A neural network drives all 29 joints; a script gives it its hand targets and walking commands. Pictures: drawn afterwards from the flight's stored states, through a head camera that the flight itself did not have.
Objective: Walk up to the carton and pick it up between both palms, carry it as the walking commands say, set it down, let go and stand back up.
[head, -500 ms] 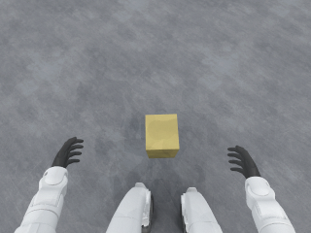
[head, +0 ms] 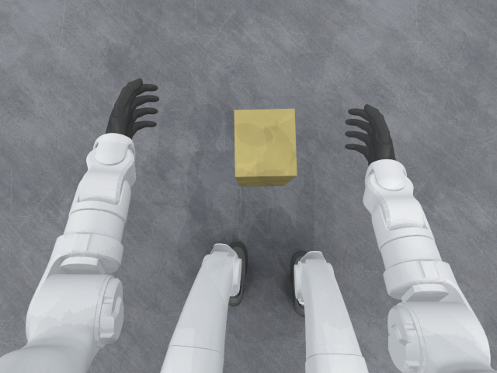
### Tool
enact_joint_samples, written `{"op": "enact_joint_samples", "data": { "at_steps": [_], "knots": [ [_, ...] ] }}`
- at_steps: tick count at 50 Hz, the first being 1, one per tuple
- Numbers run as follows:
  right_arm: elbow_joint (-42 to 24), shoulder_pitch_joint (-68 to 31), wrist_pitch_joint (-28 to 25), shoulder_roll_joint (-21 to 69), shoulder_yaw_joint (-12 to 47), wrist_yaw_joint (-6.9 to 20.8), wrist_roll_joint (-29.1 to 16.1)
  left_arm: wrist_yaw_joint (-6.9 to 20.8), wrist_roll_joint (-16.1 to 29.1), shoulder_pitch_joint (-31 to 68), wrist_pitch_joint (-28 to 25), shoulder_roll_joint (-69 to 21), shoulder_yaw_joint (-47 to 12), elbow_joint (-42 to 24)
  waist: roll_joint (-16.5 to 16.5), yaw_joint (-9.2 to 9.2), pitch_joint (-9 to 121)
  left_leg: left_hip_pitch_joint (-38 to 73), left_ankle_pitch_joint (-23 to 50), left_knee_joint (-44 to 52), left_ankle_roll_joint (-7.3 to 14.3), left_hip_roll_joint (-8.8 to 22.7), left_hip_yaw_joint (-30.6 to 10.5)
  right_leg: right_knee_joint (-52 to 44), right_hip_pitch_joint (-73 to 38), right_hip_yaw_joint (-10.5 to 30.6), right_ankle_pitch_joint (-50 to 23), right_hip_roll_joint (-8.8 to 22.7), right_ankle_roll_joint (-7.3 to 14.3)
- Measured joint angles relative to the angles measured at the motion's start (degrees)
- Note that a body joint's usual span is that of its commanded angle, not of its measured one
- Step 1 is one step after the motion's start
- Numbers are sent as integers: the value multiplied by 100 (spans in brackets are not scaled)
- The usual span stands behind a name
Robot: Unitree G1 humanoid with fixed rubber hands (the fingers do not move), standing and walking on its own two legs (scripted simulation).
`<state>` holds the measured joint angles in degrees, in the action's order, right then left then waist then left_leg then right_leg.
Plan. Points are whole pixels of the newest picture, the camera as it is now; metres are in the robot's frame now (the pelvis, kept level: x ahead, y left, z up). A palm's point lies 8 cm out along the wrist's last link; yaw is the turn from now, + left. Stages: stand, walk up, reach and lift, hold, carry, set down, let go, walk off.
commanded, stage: reach and lift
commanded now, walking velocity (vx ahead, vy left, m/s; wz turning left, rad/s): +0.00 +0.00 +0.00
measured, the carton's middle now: (262, 153) +0.50 +0.00 -0.52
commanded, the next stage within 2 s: none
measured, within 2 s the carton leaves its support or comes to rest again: neither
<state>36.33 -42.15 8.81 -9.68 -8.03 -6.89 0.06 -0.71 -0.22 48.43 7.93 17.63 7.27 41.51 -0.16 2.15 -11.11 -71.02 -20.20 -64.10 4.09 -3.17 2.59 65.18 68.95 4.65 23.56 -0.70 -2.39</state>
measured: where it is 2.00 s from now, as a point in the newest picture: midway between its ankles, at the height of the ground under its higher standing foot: (268, 290)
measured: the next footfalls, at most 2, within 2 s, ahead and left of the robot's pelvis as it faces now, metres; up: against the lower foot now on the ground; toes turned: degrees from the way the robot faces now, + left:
none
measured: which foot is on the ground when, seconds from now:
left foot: down 0.00-1.00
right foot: down 0.00-1.00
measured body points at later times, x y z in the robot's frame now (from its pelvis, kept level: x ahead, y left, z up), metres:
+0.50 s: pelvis +0.01 -0.01 -0.02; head +0.34 -0.01 +0.28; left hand +0.51 +0.20 -0.15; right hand +0.49 -0.14 -0.18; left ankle +0.08 +0.07 -0.63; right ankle +0.06 -0.15 -0.63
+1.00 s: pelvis -0.05 -0.02 -0.18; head +0.33 +0.00 +0.06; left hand +0.50 +0.19 -0.35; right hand +0.49 -0.14 -0.36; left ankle +0.08 +0.07 -0.63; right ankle +0.06 -0.15 -0.63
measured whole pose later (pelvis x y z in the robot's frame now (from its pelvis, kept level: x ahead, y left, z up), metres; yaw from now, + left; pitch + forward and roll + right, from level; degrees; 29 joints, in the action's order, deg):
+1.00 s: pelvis -0.05 -0.02 -0.18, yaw +2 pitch +32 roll +0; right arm 38.8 -70.3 11.0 -9.6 -12.3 -13.5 -0.6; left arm -5.0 -0.2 79.4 9.8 14.9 16.4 49.3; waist -0.3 2.2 -26.7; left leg -107.7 -27.7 -103.3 2.6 -3.1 2.6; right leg 106.1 104.9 2.8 33.3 -1.4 -2.4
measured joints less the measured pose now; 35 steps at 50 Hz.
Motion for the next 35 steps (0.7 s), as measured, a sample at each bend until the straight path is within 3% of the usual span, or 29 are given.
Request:
{"op": "enact_joint_samples", "data": {
  "at_steps": [10, 23, 35],
  "knots": [
    [227, -1125, -71, 100, -209, -95, 0, -258, 0, 1174, -14, -194, 255, 240, 14, 0, 3, -737, 23, -94, 14, -5, 0, 101, 735, -3, -14, 0, 0],
    [229, -1223, -348, 425, -235, -276, 0, -247, 0, 1217, -328, -355, 616, 290, 107, 0, 48, -1144, 24, -133, -42, 1, -1, 221, 1190, -3, -3, -6, 0],
    [297, -1763, -256, 376, -430, -404, 5, -96, -1, 1915, -343, -356, 912, 786, -13, 0, 194, -2807, -197, -1549, -152, 1, 0, 1764, 2869, -59, 325, -35, -1]
  ]
}}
